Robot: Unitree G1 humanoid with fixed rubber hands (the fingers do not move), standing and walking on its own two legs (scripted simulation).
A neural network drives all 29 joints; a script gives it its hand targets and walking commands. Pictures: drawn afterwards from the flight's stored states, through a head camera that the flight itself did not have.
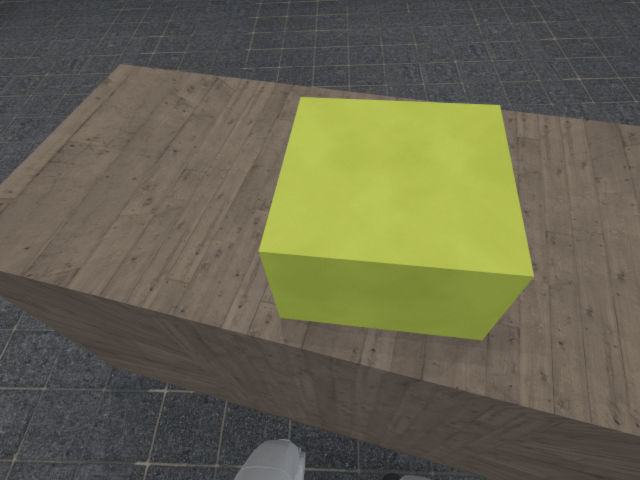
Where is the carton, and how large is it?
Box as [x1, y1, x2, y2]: [259, 97, 533, 339]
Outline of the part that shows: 301,97 259,248 259,254 280,317 482,339 533,276 499,105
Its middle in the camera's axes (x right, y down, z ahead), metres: +0.10 -0.04 +0.58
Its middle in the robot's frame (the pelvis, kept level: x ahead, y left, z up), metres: +0.48 -0.06 +0.01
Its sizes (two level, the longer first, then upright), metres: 0.300 0.293 0.186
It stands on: a pedestal, 0.69 m high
